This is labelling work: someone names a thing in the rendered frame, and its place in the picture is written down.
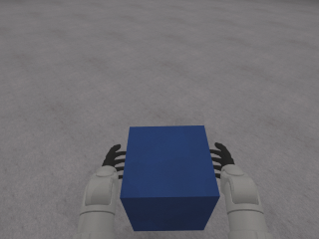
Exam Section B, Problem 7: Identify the left robot hand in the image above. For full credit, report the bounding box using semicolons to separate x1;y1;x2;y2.
102;144;127;179

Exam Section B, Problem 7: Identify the robot right forearm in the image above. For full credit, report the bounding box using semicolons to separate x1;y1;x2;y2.
220;164;273;239

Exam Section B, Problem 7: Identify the right robot hand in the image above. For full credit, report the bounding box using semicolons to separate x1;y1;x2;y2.
209;142;234;179

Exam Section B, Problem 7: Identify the robot left forearm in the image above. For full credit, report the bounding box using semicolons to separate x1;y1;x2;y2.
72;165;119;239

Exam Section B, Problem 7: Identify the carton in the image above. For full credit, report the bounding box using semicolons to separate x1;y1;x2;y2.
120;125;220;231

